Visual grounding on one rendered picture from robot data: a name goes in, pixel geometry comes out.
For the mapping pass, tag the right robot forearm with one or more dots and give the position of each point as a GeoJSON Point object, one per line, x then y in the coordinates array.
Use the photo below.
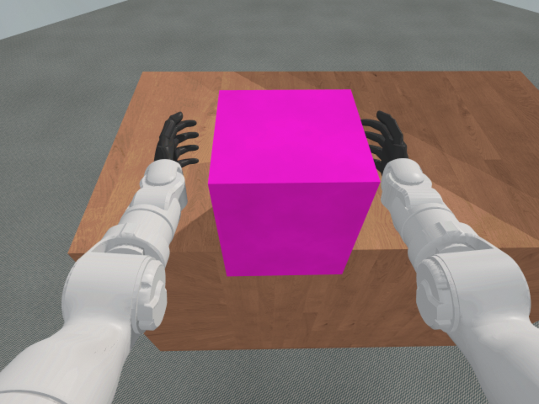
{"type": "Point", "coordinates": [424, 222]}

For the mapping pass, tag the carton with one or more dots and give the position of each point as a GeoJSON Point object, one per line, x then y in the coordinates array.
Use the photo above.
{"type": "Point", "coordinates": [291, 180]}

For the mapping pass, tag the robot left hand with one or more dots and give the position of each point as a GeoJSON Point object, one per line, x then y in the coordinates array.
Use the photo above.
{"type": "Point", "coordinates": [168, 140]}

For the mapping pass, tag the pedestal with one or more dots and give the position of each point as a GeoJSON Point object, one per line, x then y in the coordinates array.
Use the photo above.
{"type": "Point", "coordinates": [474, 134]}

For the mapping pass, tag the robot right hand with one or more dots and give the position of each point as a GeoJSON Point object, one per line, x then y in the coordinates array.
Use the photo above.
{"type": "Point", "coordinates": [391, 141]}

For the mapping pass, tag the left robot forearm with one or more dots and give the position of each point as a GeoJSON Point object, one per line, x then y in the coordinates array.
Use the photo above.
{"type": "Point", "coordinates": [148, 225]}

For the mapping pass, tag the right robot upper arm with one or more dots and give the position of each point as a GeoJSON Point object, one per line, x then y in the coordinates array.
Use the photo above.
{"type": "Point", "coordinates": [480, 300]}

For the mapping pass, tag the left robot upper arm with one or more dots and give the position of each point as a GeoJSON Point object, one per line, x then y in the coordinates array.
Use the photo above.
{"type": "Point", "coordinates": [111, 299]}

